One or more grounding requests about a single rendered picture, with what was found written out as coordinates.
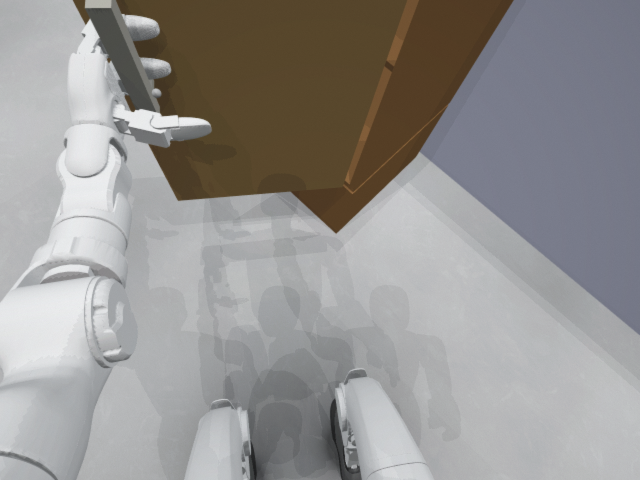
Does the handle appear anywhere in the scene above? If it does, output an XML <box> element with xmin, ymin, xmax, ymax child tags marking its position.
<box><xmin>85</xmin><ymin>0</ymin><xmax>160</xmax><ymax>113</ymax></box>

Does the robot left hand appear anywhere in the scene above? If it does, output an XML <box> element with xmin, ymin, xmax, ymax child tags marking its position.
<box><xmin>67</xmin><ymin>14</ymin><xmax>212</xmax><ymax>148</ymax></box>

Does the cupboard door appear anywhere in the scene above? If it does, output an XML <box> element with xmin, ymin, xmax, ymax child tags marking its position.
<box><xmin>73</xmin><ymin>0</ymin><xmax>407</xmax><ymax>201</ymax></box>

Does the robot right foot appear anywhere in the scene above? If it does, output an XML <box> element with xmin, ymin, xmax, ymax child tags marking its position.
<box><xmin>330</xmin><ymin>399</ymin><xmax>362</xmax><ymax>480</ymax></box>

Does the robot left upper arm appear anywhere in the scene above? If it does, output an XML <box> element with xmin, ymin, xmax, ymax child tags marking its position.
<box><xmin>0</xmin><ymin>276</ymin><xmax>138</xmax><ymax>480</ymax></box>

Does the robot left forearm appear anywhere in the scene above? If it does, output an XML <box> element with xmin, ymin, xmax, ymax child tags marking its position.
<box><xmin>0</xmin><ymin>124</ymin><xmax>132</xmax><ymax>374</ymax></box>

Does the robot right thigh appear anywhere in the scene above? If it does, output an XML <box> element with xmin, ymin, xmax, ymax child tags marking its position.
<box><xmin>335</xmin><ymin>377</ymin><xmax>434</xmax><ymax>480</ymax></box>

